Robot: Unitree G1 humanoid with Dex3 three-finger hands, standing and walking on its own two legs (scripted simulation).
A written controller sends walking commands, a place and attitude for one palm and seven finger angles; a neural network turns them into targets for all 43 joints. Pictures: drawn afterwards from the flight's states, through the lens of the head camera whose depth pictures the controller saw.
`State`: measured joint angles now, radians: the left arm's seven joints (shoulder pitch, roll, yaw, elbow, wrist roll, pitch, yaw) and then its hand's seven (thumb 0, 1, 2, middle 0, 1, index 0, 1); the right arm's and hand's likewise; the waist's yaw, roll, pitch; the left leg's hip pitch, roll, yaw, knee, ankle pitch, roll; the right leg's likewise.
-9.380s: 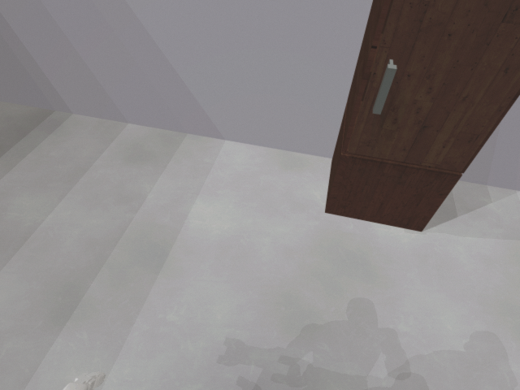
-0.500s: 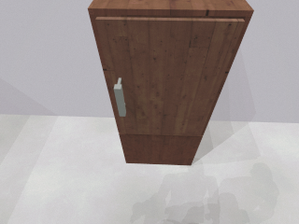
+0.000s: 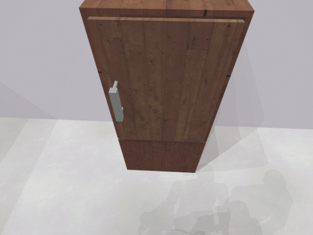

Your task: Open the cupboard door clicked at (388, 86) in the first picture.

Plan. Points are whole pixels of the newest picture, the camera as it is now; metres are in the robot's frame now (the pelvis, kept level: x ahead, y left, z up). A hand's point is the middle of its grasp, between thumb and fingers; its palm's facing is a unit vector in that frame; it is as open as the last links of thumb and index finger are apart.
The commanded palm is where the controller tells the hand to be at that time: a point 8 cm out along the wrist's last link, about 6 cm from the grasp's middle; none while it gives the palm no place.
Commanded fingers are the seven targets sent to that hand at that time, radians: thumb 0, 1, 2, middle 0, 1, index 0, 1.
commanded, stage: come to a stop and stand still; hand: left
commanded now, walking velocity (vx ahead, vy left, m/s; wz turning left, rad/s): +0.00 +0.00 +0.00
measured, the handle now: (117, 101) +0.56 +0.18 -0.04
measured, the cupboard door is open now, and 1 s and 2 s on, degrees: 0 0 0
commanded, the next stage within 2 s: look again from close up in 0.58 s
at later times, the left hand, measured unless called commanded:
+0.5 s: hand out of the picture +0.00 +0.16 -0.17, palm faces +0.05 -0.98 -0.20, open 7.4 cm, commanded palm none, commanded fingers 0.00 0.90 0.90 -0.20 -0.30 -0.20 -0.30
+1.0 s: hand out of the picture -0.01 +0.16 -0.17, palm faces +0.06 -0.98 -0.19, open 7.4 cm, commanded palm none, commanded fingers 0.00 0.90 0.90 -0.20 -0.30 -0.20 -0.30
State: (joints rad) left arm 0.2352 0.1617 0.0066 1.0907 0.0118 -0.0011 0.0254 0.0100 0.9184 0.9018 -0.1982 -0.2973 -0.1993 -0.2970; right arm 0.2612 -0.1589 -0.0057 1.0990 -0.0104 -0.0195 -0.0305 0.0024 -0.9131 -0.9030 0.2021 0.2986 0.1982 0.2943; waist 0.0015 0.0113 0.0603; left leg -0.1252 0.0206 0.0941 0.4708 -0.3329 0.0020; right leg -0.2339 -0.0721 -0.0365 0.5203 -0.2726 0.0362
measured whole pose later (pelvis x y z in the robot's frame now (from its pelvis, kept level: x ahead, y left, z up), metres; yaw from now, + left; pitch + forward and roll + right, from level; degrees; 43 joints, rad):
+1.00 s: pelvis -0.02 -0.02 +0.00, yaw +2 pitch -1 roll +0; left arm 0.24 0.18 0.01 1.10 0.01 -0.01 0.02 0.01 0.91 0.90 -0.20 -0.30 -0.20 -0.30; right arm 0.26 -0.15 0.00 1.12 -0.01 -0.02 -0.02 0.00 -0.91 -0.90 0.20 0.30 0.20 0.29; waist 0.01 -0.02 0.05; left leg -0.14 0.04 0.06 0.43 -0.27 -0.03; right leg -0.22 -0.05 -0.08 0.46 -0.22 0.01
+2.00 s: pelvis +0.02 +0.00 -0.01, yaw +1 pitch -1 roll +1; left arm 0.20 0.15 0.01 1.08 0.01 -0.01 0.03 0.01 0.91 0.90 -0.20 -0.30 -0.20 -0.30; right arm 0.27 -0.17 0.00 1.08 -0.02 -0.02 -0.03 0.01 -0.92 -0.90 0.20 0.30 0.20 0.29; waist -0.01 0.05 0.06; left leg -0.11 0.01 0.09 0.51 -0.38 0.00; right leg -0.24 -0.09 -0.04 0.59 -0.34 0.04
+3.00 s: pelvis +0.00 -0.03 +0.00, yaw +2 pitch -1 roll +1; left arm 0.18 0.22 0.02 1.08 0.01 -0.01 0.01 0.01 0.91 0.90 -0.20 -0.30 -0.20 -0.30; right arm 0.22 -0.20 0.00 1.11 -0.01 -0.02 -0.02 0.00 -0.91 -0.90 0.20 0.30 0.20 0.29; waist 0.01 0.00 0.06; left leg -0.12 0.05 0.05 0.43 -0.29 -0.04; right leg -0.21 -0.05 -0.09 0.49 -0.26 -0.01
